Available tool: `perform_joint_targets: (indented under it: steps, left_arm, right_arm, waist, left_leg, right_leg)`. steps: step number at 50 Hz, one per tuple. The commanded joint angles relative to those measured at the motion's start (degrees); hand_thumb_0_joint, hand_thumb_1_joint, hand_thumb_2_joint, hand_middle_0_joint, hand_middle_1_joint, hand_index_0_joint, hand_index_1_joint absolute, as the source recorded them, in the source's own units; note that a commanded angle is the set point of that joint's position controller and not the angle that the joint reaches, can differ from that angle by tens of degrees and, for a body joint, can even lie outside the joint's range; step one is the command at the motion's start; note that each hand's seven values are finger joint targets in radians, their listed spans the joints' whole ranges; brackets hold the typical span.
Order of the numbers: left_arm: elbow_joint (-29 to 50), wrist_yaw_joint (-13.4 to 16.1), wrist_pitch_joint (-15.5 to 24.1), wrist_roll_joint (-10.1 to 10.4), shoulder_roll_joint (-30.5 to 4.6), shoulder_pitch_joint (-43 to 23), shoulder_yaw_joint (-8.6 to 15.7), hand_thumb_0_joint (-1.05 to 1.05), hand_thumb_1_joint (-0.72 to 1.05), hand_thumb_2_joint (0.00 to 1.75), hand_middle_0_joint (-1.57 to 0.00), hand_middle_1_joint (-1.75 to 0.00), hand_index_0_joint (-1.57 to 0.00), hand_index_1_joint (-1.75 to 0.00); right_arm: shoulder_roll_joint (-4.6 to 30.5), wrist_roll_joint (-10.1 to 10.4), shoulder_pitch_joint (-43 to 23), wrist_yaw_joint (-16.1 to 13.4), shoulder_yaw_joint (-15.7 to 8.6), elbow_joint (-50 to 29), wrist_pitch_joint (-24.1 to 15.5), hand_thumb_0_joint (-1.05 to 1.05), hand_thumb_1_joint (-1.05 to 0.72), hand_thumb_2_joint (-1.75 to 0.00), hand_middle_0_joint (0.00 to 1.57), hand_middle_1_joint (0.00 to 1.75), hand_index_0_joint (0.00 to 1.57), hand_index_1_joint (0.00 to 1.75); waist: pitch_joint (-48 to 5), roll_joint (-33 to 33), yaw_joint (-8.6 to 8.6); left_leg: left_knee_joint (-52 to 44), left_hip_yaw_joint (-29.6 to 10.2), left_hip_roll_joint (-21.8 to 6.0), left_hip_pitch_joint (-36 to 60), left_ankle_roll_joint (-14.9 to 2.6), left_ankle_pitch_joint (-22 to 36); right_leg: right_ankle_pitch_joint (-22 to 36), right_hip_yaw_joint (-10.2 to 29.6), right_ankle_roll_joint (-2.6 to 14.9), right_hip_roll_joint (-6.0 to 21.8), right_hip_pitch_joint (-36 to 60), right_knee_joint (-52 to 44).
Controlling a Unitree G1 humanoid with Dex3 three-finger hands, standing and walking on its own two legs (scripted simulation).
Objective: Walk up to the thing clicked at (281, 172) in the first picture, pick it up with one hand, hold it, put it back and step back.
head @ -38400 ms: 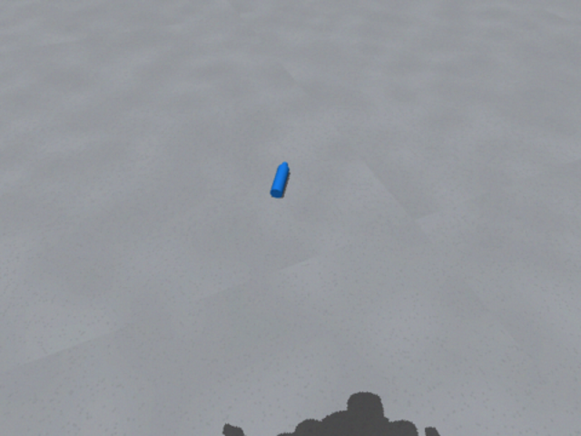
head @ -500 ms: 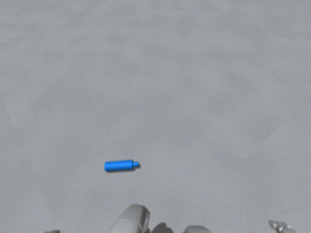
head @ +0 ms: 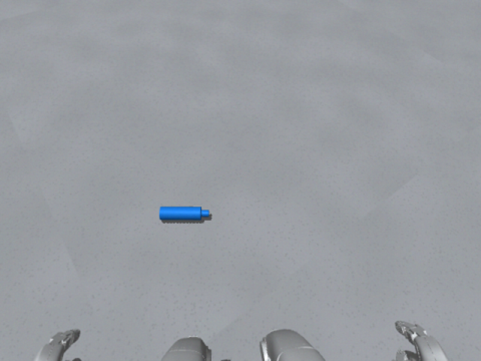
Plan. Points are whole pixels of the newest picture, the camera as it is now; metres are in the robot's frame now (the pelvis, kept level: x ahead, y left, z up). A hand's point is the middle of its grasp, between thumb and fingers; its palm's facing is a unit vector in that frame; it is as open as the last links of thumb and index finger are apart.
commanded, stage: step back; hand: left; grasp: from above
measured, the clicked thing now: (184, 213) +0.70 +0.24 -0.73
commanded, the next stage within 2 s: stand in 1.92 s
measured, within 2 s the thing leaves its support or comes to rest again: neither
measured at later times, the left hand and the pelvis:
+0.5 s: hand out of the picture -0.05 +0.26 -0.15, palm faces +0.02 -0.90 -0.43, open 7.4 cm; pelvis -0.18 -0.02 -0.01, yaw +3 degrees
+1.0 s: hand out of the picture -0.27 +0.22 -0.13, palm faces +0.04 -0.90 -0.44, open 7.4 cm; pelvis -0.32 -0.06 +0.00, yaw +2 degrees
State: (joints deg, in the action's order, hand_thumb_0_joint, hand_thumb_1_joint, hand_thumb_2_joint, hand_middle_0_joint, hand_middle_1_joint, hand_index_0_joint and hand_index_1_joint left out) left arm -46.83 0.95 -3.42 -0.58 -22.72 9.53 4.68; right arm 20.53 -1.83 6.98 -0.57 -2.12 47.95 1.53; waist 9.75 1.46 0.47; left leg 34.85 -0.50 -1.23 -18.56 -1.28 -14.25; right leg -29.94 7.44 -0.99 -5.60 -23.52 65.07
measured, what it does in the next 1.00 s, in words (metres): walks backwards: right foot, then left foot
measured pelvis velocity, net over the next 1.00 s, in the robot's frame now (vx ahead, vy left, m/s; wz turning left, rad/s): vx -0.32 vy -0.06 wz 0.03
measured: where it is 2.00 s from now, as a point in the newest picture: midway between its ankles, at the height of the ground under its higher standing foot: outside the picture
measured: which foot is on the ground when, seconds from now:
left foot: down 0.00-0.14, up 0.16-0.42, down 0.44-0.76, up 0.78-1.00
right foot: up 0.00-0.10, down 0.12-0.46, up 0.48-0.72, down 0.74-1.00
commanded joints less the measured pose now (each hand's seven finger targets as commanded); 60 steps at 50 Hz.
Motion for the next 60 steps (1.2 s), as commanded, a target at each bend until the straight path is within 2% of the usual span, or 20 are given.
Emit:
perform_joint_targets:
  steps: [1,5,6,7,8,12,17,21,23,24,25,27,36,37,39,42,49,53,56,60]
  left_arm:
    - [4.1,0.3,1.9,-0.3,-9.3,2.6,3.0,0.0,0.9,0.9,-0.2,-0.3,-0.2,-0.3]
    - [-0.2,0.0,2.9,-0.9,-8.8,10.2,3.1,0.0,0.9,0.9,-0.2,-0.3,-0.2,-0.3]
    - [0.2,0.1,3.4,-1.9,-12.2,9.0,3.9,0.0,0.9,0.9,-0.2,-0.3,-0.2,-0.3]
    - [1.6,-0.2,3.1,-1.6,-18.7,7.1,5.4,0.0,0.9,0.9,-0.2,-0.3,-0.2,-0.3]
    - [3.8,0.0,3.2,-2.2,-22.1,2.9,5.9,0.0,0.9,0.9,-0.2,-0.3,-0.2,-0.3]
    - [6.3,1.1,3.4,-2.0,-13.8,-5.4,4.1,0.0,0.9,0.9,-0.2,-0.3,-0.2,-0.3]
    - [5.6,1.7,2.4,-2.2,-12.6,1.3,3.4,0.0,0.9,0.9,-0.2,-0.3,-0.2,-0.3]
    - [6.6,1.1,1.1,-0.6,-13.3,-1.0,2.7,0.0,0.9,0.9,-0.2,-0.3,-0.2,-0.3]
    - [7.2,0.8,0.9,-0.1,-9.2,0.2,1.3,0.0,0.9,0.9,-0.2,-0.3,-0.2,-0.3]
    - [7.6,1.8,0.9,-0.3,-11.8,-5.1,2.7,0.0,0.9,0.9,-0.2,-0.3,-0.2,-0.3]
    - [6.7,1.9,0.7,-0.8,-12.0,-5.5,3.0,0.0,0.9,0.9,-0.2,-0.3,-0.2,-0.3]
    - [3.8,1.4,0.6,0.6,-10.8,-0.6,2.7,0.0,0.9,0.9,-0.2,-0.3,-0.2,-0.3]
    - [-1.9,0.4,3.8,-1.1,-8.4,6.4,2.1,0.0,0.9,0.9,-0.2,-0.3,-0.2,-0.3]
    - [-2.3,0.6,4.4,-2.1,-12.1,6.6,3.1,0.0,0.9,0.9,-0.2,-0.3,-0.2,-0.3]
    - [0.5,0.6,4.6,-2.1,-21.9,1.1,5.1,0.0,0.9,0.9,-0.2,-0.3,-0.2,-0.3]
    - [0.9,1.0,5.2,-1.8,-15.0,-4.8,3.4,0.0,0.9,0.9,-0.2,-0.3,-0.2,-0.3]
    - [-1.7,0.0,5.6,-2.3,-15.1,2.9,4.0,0.0,0.9,0.9,-0.2,-0.3,-0.2,-0.3]
    - [-1.1,-0.8,4.6,-1.7,-13.3,0.3,2.1,0.0,0.9,0.9,-0.2,-0.3,-0.2,-0.3]
    - [-1.6,-0.7,4.7,-0.8,-12.8,-4.1,2.0,0.0,0.9,0.9,-0.2,-0.3,-0.2,-0.3]
    - [-4.0,-1.8,5.7,-0.4,-10.9,0.3,1.5,0.0,0.9,0.9,-0.2,-0.3,-0.2,-0.3]
  right_arm:
    - [15.9,0.1,1.3,-1.3,-4.8,-4.7,-0.9,0.0,-0.9,-0.9,0.2,0.3,0.2,0.3]
    - [16.6,1.0,-1.4,-0.7,-4.7,-5.7,0.7,0.0,-0.9,-0.9,0.2,0.3,0.2,0.3]
    - [14.1,1.5,-0.5,-0.5,-4.0,-5.8,0.9,0.0,-0.9,-0.9,0.2,0.3,0.2,0.3]
    - [11.4,2.0,-4.1,-0.8,-3.6,-7.6,0.7,0.0,-0.9,-0.9,0.2,0.3,0.2,0.3]
    - [13.1,1.5,-4.4,-1.5,-4.4,-7.0,1.0,0.0,-0.9,-0.9,0.2,0.3,0.2,0.3]
    - [13.2,2.4,2.8,-1.5,-4.0,-3.3,0.4,0.0,-0.9,-0.9,0.2,0.3,0.2,0.3]
    - [11.5,1.0,0.8,-1.1,-3.3,-4.5,0.0,0.0,-0.9,-0.9,0.2,0.3,0.2,0.3]
    - [11.7,0.3,8.6,-0.9,-4.2,-1.2,-0.5,0.0,-0.9,-0.9,0.2,0.3,0.2,0.3]
    - [19.6,-0.6,5.8,-0.6,-6.0,-2.4,-0.5,0.0,-0.9,-0.9,0.2,0.3,0.2,0.3]
    - [23.6,-0.2,4.8,-0.1,-6.5,-3.3,-0.4,0.0,-0.9,-0.9,0.2,0.3,0.2,0.3]
    - [21.7,-0.6,3.0,-0.3,-6.4,-3.0,-0.8,0.0,-0.9,-0.9,0.2,0.3,0.2,0.3]
    - [16.7,-0.6,-1.7,-0.9,-4.4,-3.6,-1.0,0.0,-0.9,-0.9,0.2,0.3,0.2,0.3]
    - [16.1,0.4,0.5,-0.5,-4.1,-2.5,0.9,0.0,-0.9,-0.9,0.2,0.3,0.2,0.3]
    - [12.9,0.7,1.3,-0.3,-3.1,-2.7,1.0,0.0,-0.9,-0.9,0.2,0.3,0.2,0.3]
    - [12.8,0.8,-2.9,-1.3,-3.6,-3.7,1.0,0.0,-0.9,-0.9,0.2,0.3,0.2,0.3]
    - [13.1,1.8,1.3,-0.9,-3.5,-0.4,0.6,0.0,-0.9,-0.9,0.2,0.3,0.2,0.3]
    - [12.0,-0.3,-0.2,1.0,-3.4,0.7,-1.1,0.0,-0.9,-0.9,0.2,0.3,0.2,0.3]
    - [12.0,-0.2,7.2,1.1,-4.5,4.8,-2.7,0.0,-0.9,-0.9,0.2,0.3,0.2,0.3]
    - [20.3,-0.5,6.6,0.9,-6.1,4.0,-3.5,0.0,-0.9,-0.9,0.2,0.3,0.2,0.3]
    - [15.9,-0.7,2.2,0.8,-4.6,3.6,-4.2,0.0,-0.9,-0.9,0.2,0.3,0.2,0.3]
  waist:
    - [-13.0,-11.7,-1.28]
    - [-16.0,-11.6,1.71]
    - [-14.0,-4.9,0.79]
    - [-10.3,12.7,3.03]
    - [-7.1,14.6,3.69]
    - [-7.5,6.0,-1.58]
    - [-10.3,8.9,3.06]
    - [-14.7,8.1,-0.3]
    - [-13.7,-9.9,0.12]
    - [-12.7,-14.8,-3.44]
    - [-11.0,-10.3,-2.38]
    - [-10.9,-6.4,1.72]
    - [-15.3,-10.4,1.69]
    - [-13.2,-3.2,1.18]
    - [-8.2,10.6,3.69]
    - [-5.5,3.1,-1.06]
    - [-6.3,8.4,4.26]
    - [-8.9,5.6,-0.73]
    - [-4.9,-7.8,-3.4]
    - [-4.0,-10.4,-0.55]
  left_leg:
    - [-5.8,-13.1,-14.6,13.9,-12.9,24.5]
    - [-0.2,-9.0,-10.3,5.7,-7.51,14.5]
    - [4.4,-8.5,-6.1,-4.5,-3.85,5.4]
    - [16.4,-3.6,6.1,-12.2,0.35,-13.6]
    - [30.0,-8.6,5.8,-9.0,1.7,-21.7]
    - [36.9,-9.3,7.7,-8.3,2.08,-13.4]
    - [13.3,-3.9,4.2,-8.4,2.36,-16.4]
    - [-10.8,1.2,3.3,5.5,0.65,0.8]
    - [-13.7,-24.4,-14.9,11.9,-8.25,11.6]
    - [-16.0,-30.9,-22.2,1.3,-16.29,17.2]
    - [-14.9,-27.8,-21.3,-1.4,-16.64,19.1]
    - [-10.6,-15.3,-14.0,1.6,-12.68,23.6]
    - [0.8,-8.6,-9.2,6.5,-7.65,13.1]
    - [6.2,-7.3,-5.0,-4.5,-4.34,1.9]
    - [22.6,-11.0,2.9,-8.4,1.24,-20.4]
    - [30.5,-10.8,5.7,-9.5,1.49,-12.2]
    - [7.3,-4.3,2.7,-7.5,2.47,-15.9]
    - [-13.9,0.8,3.5,12.7,-0.44,-4.9]
    - [-24.7,-33.0,-18.8,5.4,-12.89,-34.5]
    - [-19.9,-17.0,-11.2,4.5,-8.74,-18.1]
  right_leg:
    - [0.2,-2.0,0.01,4.7,-0.1,-15.6]
    - [16.2,-7.7,2.28,3.8,14.7,-42.2]
    - [16.0,2.0,3.84,8.6,18.1,-42.1]
    - [17.6,20.0,12.43,21.6,10.7,-46.6]
    - [19.8,29.0,19.32,30.5,-1.1,-48.9]
    - [35.4,6.3,13.3,19.5,3.9,-38.6]
    - [40.7,5.4,12.48,19.6,17.9,-34.7]
    - [38.2,3.5,8.8,17.8,14.5,-27.8]
    - [9.8,-4.3,2.43,5.3,-4.6,-15.1]
    - [-9.2,-3.1,1.48,2.2,-1.0,-3.1]
    - [-7.8,2.0,1.96,1.7,0.0,4.1]
    - [-1.8,3.1,2.67,0.5,-1.6,8.9]
    - [13.7,-8.9,2.29,3.2,15.3,-45.1]
    - [13.3,1.7,3.47,7.4,20.0,-44.2]
    - [8.9,29.3,17.72,30.3,1.1,-49.3]
    - [19.7,10.8,12.35,20.7,4.1,-43.1]
    - [-8.1,11.2,11.34,19.6,13.2,-46.3]
    - [1.9,2.9,7.85,16.1,4.6,-40.1]
    - [-2.7,-4.9,1.9,7.5,-6.6,-15.6]
    - [3.8,-6.2,2.22,8.0,-0.4,-21.8]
